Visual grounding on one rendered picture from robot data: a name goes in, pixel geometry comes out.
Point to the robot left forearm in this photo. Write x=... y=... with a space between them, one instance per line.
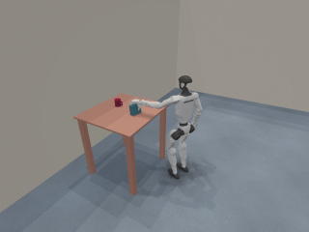
x=150 y=104

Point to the left robot thigh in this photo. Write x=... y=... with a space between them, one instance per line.
x=173 y=136

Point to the sponge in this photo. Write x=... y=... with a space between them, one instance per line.
x=133 y=109

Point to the right robot thigh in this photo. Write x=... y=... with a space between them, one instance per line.
x=182 y=145

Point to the robot right forearm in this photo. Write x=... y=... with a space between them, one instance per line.
x=195 y=116

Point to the robot thigh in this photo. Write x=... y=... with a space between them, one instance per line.
x=173 y=136
x=182 y=145

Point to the left robot upper arm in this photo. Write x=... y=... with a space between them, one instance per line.
x=172 y=100

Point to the right robot hand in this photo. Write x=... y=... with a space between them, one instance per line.
x=194 y=123

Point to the left robot hand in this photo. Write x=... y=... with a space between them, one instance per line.
x=135 y=102

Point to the right robot upper arm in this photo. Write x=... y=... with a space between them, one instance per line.
x=197 y=102

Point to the table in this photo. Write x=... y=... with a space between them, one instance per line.
x=117 y=119

